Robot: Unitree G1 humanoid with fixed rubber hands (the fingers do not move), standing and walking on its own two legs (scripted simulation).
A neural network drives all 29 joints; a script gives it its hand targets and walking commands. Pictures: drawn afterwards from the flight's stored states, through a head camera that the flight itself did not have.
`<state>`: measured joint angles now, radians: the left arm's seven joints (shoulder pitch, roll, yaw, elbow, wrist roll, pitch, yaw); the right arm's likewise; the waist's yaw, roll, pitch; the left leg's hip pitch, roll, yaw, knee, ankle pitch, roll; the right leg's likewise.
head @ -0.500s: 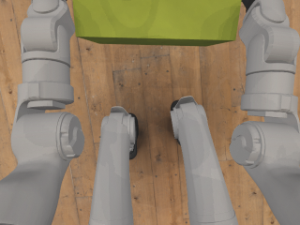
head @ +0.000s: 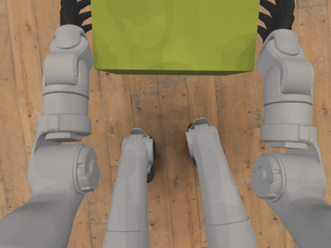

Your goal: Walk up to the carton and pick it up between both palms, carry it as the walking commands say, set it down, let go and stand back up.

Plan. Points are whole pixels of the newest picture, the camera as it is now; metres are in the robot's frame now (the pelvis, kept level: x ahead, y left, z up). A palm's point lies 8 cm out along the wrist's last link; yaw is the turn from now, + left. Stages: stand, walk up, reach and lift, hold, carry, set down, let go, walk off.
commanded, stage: reach and lift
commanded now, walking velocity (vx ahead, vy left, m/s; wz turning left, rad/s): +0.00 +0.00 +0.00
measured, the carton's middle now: (172, 33) +0.53 -0.04 -0.14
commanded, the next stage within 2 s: none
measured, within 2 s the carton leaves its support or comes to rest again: neither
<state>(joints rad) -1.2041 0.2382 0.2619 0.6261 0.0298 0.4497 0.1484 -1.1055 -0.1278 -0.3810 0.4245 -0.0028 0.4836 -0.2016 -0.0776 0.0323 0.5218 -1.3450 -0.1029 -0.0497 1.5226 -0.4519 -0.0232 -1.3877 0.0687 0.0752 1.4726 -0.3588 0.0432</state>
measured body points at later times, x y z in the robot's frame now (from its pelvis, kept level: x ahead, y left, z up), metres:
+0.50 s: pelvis +0.01 +0.00 +0.07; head +0.28 -0.03 +0.41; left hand +0.52 +0.15 +0.01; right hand +0.48 -0.22 +0.00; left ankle +0.14 +0.12 -0.55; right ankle +0.17 -0.12 -0.55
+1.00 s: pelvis +0.06 -0.01 +0.14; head +0.22 -0.04 +0.56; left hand +0.50 +0.15 +0.11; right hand +0.45 -0.22 +0.11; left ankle +0.14 +0.12 -0.55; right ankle +0.17 -0.12 -0.55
